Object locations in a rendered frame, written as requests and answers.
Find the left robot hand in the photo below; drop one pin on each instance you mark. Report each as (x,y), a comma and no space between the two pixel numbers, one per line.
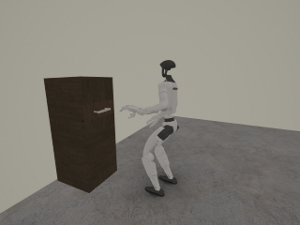
(131,108)

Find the cabinet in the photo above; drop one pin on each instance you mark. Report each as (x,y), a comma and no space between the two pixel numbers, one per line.
(84,152)

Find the right robot thigh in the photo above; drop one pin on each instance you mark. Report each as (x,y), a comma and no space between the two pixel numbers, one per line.
(159,150)

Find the robot left upper arm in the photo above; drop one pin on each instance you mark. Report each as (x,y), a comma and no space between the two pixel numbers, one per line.
(163,91)

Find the handle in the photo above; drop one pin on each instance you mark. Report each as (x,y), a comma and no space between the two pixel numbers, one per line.
(102,111)

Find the right robot hand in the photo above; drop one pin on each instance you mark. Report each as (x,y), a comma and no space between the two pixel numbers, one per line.
(154,120)

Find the drawer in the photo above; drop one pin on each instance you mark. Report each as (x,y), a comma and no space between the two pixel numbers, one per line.
(90,111)

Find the left robot forearm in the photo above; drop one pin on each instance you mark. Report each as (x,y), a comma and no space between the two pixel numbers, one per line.
(151,109)

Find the right robot forearm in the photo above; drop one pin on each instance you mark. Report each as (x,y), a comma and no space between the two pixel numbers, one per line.
(160,115)

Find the robot left shin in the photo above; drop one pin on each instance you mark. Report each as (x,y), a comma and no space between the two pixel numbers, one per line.
(151,170)

